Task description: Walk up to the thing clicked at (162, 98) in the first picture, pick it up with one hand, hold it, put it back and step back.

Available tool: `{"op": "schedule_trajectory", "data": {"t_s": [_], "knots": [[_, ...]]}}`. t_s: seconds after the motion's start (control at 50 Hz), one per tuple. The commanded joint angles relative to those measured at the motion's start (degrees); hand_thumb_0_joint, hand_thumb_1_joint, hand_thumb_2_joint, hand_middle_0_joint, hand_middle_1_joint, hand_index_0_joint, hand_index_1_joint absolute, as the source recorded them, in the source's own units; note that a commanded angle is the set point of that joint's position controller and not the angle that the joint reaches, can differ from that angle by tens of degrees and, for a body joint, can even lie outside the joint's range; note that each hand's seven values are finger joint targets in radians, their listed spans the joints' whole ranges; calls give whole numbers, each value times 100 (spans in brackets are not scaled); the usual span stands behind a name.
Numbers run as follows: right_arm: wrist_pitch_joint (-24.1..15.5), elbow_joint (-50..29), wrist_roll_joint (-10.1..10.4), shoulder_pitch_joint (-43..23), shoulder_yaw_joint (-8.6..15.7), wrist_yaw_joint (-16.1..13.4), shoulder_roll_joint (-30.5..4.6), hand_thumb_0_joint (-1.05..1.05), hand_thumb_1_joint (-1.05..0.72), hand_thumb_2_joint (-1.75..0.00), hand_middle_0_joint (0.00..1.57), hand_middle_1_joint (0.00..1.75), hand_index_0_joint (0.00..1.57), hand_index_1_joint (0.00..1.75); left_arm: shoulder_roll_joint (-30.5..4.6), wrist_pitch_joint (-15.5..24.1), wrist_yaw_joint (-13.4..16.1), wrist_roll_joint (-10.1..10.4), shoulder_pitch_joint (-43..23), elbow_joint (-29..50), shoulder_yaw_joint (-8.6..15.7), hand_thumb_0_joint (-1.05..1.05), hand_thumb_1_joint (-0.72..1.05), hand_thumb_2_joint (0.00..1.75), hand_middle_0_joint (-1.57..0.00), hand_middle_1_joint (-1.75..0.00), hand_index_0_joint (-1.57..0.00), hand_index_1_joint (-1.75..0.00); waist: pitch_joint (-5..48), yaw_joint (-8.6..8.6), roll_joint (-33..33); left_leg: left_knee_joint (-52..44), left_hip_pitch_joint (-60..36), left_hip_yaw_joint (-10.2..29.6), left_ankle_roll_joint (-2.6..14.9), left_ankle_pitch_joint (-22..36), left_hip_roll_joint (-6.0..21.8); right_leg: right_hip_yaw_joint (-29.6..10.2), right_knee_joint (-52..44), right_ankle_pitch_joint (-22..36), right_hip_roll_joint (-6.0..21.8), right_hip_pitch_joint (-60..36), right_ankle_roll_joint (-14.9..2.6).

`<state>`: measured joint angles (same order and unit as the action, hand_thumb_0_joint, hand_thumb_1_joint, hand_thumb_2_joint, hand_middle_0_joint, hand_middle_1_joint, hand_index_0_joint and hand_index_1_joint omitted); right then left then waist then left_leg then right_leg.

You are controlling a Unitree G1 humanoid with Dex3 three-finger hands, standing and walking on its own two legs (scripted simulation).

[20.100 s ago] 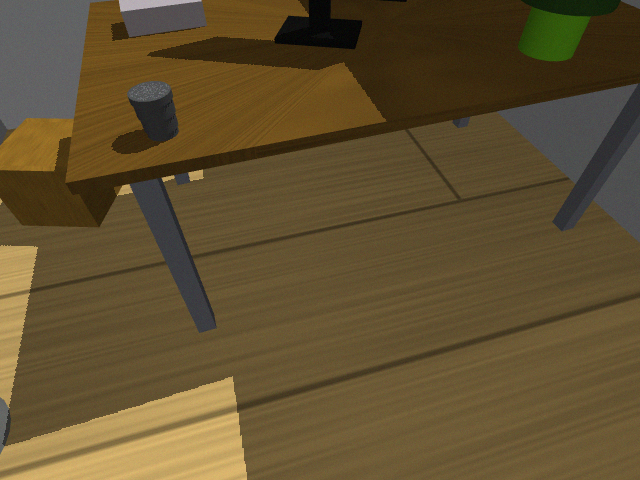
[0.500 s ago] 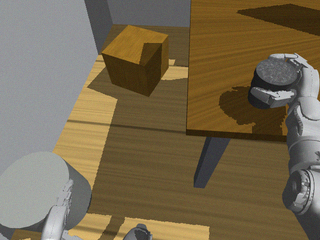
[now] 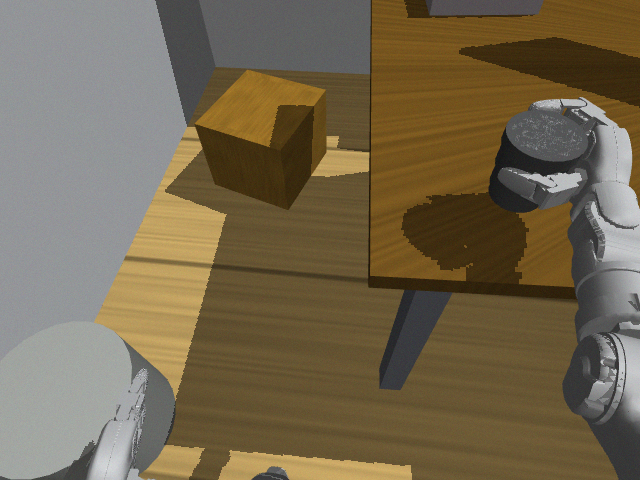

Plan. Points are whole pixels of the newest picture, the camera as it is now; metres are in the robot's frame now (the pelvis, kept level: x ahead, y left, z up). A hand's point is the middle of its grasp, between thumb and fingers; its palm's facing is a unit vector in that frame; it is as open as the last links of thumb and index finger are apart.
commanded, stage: settle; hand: right
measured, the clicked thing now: (529, 166) +0.49 -0.19 +0.12
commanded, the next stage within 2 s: lift in 0.20 s
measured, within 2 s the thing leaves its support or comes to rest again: neither
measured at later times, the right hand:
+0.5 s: hand (553, 148) +0.48 -0.20 +0.16, palm faces +0.14 +0.99 -0.02, open 11.3 cm
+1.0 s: hand (603, 134) +0.42 -0.19 +0.23, palm faces +0.14 +0.99 -0.02, open 11.3 cm
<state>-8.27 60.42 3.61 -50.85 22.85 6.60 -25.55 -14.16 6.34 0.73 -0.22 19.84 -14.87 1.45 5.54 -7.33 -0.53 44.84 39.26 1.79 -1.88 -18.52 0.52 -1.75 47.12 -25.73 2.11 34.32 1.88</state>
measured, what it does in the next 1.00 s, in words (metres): stands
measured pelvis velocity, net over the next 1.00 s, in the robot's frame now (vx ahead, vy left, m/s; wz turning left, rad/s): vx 0.01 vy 0.00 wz -0.01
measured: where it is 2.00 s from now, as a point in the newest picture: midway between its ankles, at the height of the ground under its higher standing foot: outside the picture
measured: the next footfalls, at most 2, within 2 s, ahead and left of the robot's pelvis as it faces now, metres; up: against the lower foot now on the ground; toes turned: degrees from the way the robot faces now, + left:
none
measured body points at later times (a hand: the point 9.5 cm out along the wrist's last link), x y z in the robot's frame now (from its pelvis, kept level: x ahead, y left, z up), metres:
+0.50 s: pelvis -0.01 +0.00 +0.01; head +0.05 +0.00 +0.45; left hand +0.13 +0.26 -0.05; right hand +0.47 -0.25 +0.16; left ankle +0.03 +0.14 -0.70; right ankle -0.03 -0.14 -0.70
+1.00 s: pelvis +0.01 +0.00 +0.02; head +0.00 +0.02 +0.47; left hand +0.17 +0.25 -0.04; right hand +0.40 -0.25 +0.23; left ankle +0.03 +0.14 -0.70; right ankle -0.03 -0.14 -0.70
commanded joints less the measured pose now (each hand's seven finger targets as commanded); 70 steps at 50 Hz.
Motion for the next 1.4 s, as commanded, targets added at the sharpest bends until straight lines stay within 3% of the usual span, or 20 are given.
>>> {"op": "schedule_trajectory", "data": {"t_s": [0.0,0.04,0.1,0.16,0.22,0.28,0.38,0.46,0.52,0.56,0.68,0.74,0.78,0.82,0.86,0.94,1.02,1.28,1.32,1.38], "knots": [[-462,-1778,231,-3242,116,-2,-1380,0,-4,-132,124,144,130,144,-768,269,50,12,186,763,468,0,-55,6,-5,-5,-4,-5,2623,-89,-542,-297,-1679,-230,203,2378,-98,254,-507,2662,-206,-1018,-125],[-478,-2056,189,-3552,223,-43,-1654,0,-7,-133,125,145,130,145,-904,324,96,35,-154,1170,581,0,-56,6,-4,-5,-4,-5,3181,-39,-399,-279,-2052,-205,183,2564,-71,275,-482,2664,-226,-1085,-151],[-374,-1706,214,-3152,215,-40,-1525,0,-1,-134,124,146,131,146,-931,267,122,60,168,845,633,0,-55,6,-4,-5,-4,-5,2731,-41,-195,-379,-2080,-219,174,2444,-65,273,-603,2442,-245,-919,-185],[-449,-2110,184,-3661,240,-87,-1788,0,-7,-135,127,148,132,148,-770,309,138,50,-73,1003,410,0,-55,6,-4,-4,-4,-5,2876,70,-394,-439,-1952,-241,168,2161,-81,260,-635,2375,-210,-1081,-177],[-396,-1600,174,-3324,98,-69,-1499,0,-4,-135,124,147,130,147,-523,287,103,43,108,645,187,0,-55,5,-4,-5,-4,-5,2508,78,-441,-492,-1889,-217,180,2053,-72,280,-696,2235,-229,-927,-171],[-381,-1939,167,-3571,209,-66,-1837,0,-7,-137,124,148,130,148,-810,317,156,40,-113,602,459,0,-55,5,-4,-5,-4,-5,2755,96,-564,-528,-1868,-197,171,2036,-71,289,-708,2224,-220,-1147,-174],[-278,-1755,227,-3286,-17,-63,-1400,0,6,-133,122,145,128,145,-594,378,144,59,-352,721,224,0,-54,5,-4,-5,-5,-5,2673,148,-328,-614,-2090,-219,148,1995,-64,310,-793,2117,-225,-1018,-183],[-181,-2011,305,-3080,10,-49,-1431,0,7,-132,121,144,128,144,-845,335,224,78,48,472,504,0,-54,6,-4,-5,-4,-5,2700,158,-285,-620,-2127,-300,164,2148,-92,270,-889,2392,-211,-1331,-153],[-142,-2711,343,-3433,21,-93,-1523,0,4,-129,120,141,126,141,-737,384,230,99,-286,771,345,0,-54,5,-4,-5,-5,-5,2965,311,-439,-643,-2285,-306,181,2160,-78,259,-960,2521,-194,-1512,-118],[15,-2234,355,-2880,-68,-130,-1270,0,4,-129,120,142,126,142,-728,327,244,96,136,251,450,0,-54,6,-4,-5,-4,-5,2315,308,-397,-708,-2103,-335,195,2019,-90,263,-1035,2399,-201,-1378,-110],[246,-3605,496,-2823,-277,-131,-1012,0,4,-128,121,141,127,141,-580,365,244,110,-141,436,319,0,-53,5,-4,-5,-4,-5,2356,488,-618,-836,-2173,-383,197,1863,-105,201,-1177,2588,-135,-1809,-66],[487,-3968,597,-2385,-206,-109,-1039,0,0,-128,122,141,127,141,-806,363,283,144,-144,500,570,0,-53,5,-4,-5,-4,-5,2342,560,-397,-872,-2451,-391,206,2004,-76,240,-1198,2619,-177,-1790,-99],[675,-4439,642,-2423,-410,-112,-739,0,-1,-128,122,141,127,141,-692,394,289,154,-153,637,455,0,-54,6,-4,-5,-4,-5,2450,540,-375,-889,-2556,-395,212,2091,-83,235,-1239,2715,-168,-1924,-104],[904,-4799,718,-2106,-211,-143,-900,0,-1,-128,124,142,129,142,-595,367,301,182,-129,462,386,0,-54,5,-3,-5,-4,-4,2182,682,-380,-942,-2586,-411,195,2098,-62,249,-1245,2717,-186,-1921,-117],[1157,-4856,743,-1822,-212,-158,-826,0,-2,-126,123,140,128,140,-738,341,317,186,-105,363,587,0,-54,5,-3,-5,-3,-4,2072,584,-209,-960,-2577,-412,182,2130,-54,249,-1284,2632,-194,-1890,-143],[1649,-5315,758,-1517,-312,-186,-567,0,-3,-127,124,142,129,142,-516,293,239,193,-234,165,408,0,-54,5,-3,-4,-3,-4,1641,690,-130,-1075,-2564,-400,137,2057,8,304,-1327,2397,-242,-1825,-170],[2119,-5739,784,-1243,-237,-130,-591,0,0,-130,125,144,131,144,-735,270,205,218,-220,-14,638,0,-54,5,-3,-4,-3,-4,1680,642,-53,-1101,-2539,-421,124,2202,22,276,-1349,2553,-238,-2089,-189],[3062,-7071,883,-889,-104,-238,-631,0,-1,-129,125,144,131,144,-674,408,137,271,-586,-372,664,0,-54,5,-3,-4,-3,-4,1555,724,-261,-1287,-2608,-466,110,1700,27,226,-1505,2219,-264,-2248,-195],[3191,-7231,887,-874,-181,-247,-506,0,-4,-129,125,143,131,143,-502,435,93,277,-789,-279,437,0,-54,5,-3,-4,-3,-4,1471,781,-230,-1331,-2608,-472,99,1583,34,230,-1527,2115,-274,-2193,-193],[3403,-7219,937,-757,-75,-264,-543,0,-6,-130,127,145,132,145,-730,485,129,269,-872,-293,664,0,-55,5,-3,-4,-3,-4,1349,710,-90,-1419,-2573,-509,83,1332,15,200,-1636,1831,-270,-2185,-207]]}}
